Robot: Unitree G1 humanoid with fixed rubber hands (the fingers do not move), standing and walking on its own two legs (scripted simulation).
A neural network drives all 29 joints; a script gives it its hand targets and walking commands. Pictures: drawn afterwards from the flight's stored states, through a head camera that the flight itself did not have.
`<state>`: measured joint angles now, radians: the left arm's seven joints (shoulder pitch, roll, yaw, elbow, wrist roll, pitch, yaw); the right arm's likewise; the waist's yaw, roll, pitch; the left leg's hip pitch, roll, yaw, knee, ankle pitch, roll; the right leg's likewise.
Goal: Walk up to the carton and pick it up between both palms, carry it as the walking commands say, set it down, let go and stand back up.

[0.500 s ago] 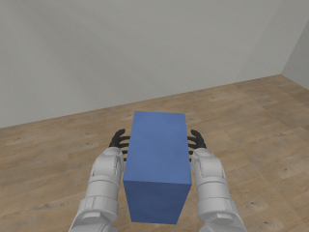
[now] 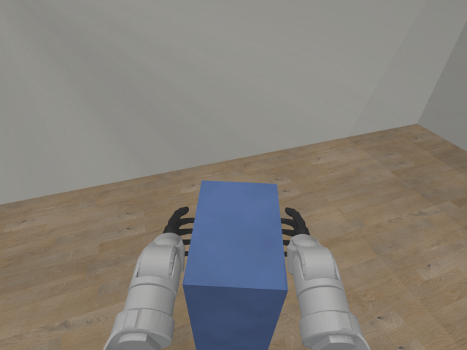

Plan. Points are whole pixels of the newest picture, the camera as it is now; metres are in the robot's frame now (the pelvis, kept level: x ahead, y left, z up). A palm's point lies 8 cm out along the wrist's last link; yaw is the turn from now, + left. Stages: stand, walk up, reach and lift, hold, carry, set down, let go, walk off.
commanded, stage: hold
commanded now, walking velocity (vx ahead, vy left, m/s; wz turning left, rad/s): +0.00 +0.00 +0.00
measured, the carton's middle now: (234, 271) +0.30 +0.00 -0.02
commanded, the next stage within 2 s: carry in 1.30 s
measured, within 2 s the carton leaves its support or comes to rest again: neither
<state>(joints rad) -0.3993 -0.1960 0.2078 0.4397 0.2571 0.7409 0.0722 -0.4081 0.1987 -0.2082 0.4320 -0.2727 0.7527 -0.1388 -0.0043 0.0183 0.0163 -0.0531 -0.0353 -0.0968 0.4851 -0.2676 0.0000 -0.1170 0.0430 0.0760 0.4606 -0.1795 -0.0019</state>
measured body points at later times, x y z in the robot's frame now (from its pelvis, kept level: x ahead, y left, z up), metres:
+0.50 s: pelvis -0.01 +0.00 +0.00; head -0.08 -0.01 +0.44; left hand +0.30 +0.11 +0.05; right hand +0.31 -0.12 +0.05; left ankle +0.01 +0.12 -0.74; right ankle +0.06 -0.12 -0.74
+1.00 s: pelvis +0.00 -0.01 +0.00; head -0.07 -0.01 +0.44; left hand +0.31 +0.11 +0.05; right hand +0.31 -0.12 +0.05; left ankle +0.01 +0.12 -0.74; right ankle +0.06 -0.12 -0.74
